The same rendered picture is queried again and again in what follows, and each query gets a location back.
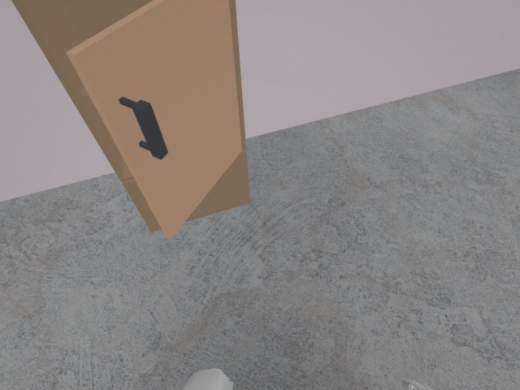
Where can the cupboard door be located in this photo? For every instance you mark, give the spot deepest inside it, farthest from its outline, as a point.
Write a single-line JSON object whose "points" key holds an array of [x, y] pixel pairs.
{"points": [[178, 56]]}

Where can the handle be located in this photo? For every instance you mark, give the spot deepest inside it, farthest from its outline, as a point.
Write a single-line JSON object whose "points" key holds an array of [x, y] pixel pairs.
{"points": [[149, 126]]}

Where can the left robot thigh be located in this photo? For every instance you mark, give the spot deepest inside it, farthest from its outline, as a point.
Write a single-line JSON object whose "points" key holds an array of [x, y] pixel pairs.
{"points": [[208, 380]]}

